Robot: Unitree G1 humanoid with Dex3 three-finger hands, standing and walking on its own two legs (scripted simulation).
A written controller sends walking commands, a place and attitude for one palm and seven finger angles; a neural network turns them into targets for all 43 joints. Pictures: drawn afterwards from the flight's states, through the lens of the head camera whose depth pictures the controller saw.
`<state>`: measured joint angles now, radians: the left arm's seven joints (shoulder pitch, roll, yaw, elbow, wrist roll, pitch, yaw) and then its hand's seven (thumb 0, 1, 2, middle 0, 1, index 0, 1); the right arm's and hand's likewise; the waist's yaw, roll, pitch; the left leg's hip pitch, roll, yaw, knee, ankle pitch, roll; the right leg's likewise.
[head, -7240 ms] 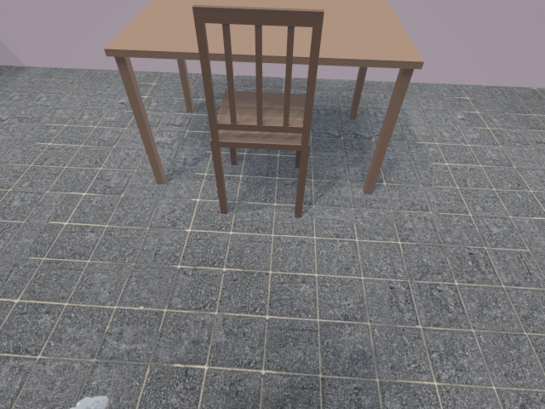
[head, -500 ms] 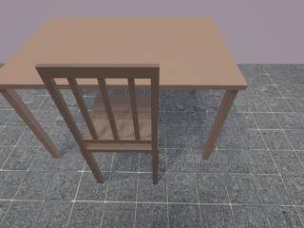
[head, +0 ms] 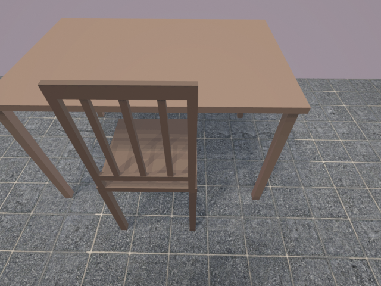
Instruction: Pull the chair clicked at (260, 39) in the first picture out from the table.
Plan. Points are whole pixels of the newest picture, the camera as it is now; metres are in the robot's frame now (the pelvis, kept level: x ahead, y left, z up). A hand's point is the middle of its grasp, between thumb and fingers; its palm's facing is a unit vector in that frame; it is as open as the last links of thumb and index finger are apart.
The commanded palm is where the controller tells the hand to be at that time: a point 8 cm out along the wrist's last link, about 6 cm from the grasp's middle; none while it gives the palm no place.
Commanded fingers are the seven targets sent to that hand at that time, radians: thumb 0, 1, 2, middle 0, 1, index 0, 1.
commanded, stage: shuffle to correct the standing spot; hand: left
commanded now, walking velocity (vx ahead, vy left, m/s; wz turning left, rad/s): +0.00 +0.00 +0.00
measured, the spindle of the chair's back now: (135, 143) +0.53 +0.21 -0.07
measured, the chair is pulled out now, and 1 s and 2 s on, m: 0.00 0.00 0.00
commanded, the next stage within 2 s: come to a stop and stand still in 0.40 s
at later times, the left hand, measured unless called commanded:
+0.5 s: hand out of the picture +0.01 +0.16 -0.18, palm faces +0.08 -0.98 -0.15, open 7.4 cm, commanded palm none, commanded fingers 0.00 0.90 0.90 -0.20 -0.30 -0.20 -0.30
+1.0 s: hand out of the picture +0.10 +0.20 -0.18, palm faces +0.05 -0.96 -0.28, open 7.4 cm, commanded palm none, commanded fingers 0.00 0.90 0.90 -0.20 -0.30 -0.20 -0.30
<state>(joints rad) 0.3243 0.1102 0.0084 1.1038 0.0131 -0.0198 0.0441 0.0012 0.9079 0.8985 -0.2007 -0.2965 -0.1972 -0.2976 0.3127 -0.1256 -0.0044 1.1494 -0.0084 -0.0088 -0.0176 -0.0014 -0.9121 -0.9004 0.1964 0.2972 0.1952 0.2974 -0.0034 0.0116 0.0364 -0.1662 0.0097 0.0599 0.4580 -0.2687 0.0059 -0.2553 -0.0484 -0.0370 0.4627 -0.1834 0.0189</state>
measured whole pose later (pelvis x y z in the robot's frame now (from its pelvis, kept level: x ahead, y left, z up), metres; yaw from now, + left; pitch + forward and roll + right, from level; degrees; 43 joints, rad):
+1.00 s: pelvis +0.07 +0.00 -0.01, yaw +1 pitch +1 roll +0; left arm 0.25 0.18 0.04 1.03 0.02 -0.02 0.07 0.00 0.91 0.90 -0.20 -0.30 -0.20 -0.30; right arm 0.25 -0.17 -0.03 1.06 0.00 0.01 -0.03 0.00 -0.92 -0.90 0.20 0.30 0.20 0.30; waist -0.02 0.02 0.06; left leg -0.19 0.02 0.06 0.60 -0.38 -0.01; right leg -0.24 -0.05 -0.06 0.56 -0.32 0.02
